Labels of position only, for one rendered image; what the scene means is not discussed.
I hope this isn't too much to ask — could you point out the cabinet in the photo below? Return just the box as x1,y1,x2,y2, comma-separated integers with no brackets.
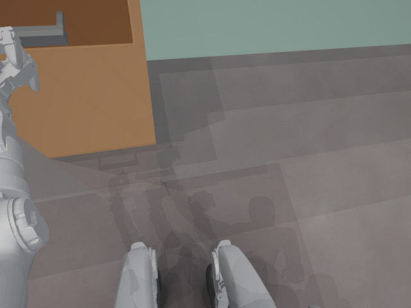
0,0,156,158

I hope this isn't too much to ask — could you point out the robot right foot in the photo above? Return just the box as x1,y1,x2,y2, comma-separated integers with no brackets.
206,264,229,308

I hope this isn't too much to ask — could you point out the drawer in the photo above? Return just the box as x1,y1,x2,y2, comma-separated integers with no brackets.
0,0,133,49

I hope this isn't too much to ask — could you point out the handle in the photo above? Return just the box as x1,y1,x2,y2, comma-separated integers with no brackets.
0,12,68,47

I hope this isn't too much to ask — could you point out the left robot hand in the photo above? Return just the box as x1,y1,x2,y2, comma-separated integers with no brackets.
0,26,40,103

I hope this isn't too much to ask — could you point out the robot left forearm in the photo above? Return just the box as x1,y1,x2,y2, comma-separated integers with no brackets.
0,98,31,201

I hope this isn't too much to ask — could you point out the robot right shin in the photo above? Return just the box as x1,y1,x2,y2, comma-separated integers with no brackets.
213,240,231,308

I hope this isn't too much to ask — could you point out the left robot upper arm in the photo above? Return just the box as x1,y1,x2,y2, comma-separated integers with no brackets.
0,197,49,308

